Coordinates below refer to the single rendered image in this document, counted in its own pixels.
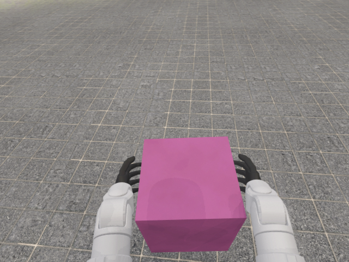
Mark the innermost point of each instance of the right robot hand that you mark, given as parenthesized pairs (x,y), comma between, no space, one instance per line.
(250,172)

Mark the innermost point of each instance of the left robot hand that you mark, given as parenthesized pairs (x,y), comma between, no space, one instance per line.
(125,174)

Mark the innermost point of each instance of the right robot forearm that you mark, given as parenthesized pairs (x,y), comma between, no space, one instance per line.
(271,224)

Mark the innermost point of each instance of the left robot forearm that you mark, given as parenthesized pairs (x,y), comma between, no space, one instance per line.
(113,225)

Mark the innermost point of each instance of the carton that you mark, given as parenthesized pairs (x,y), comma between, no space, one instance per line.
(189,198)

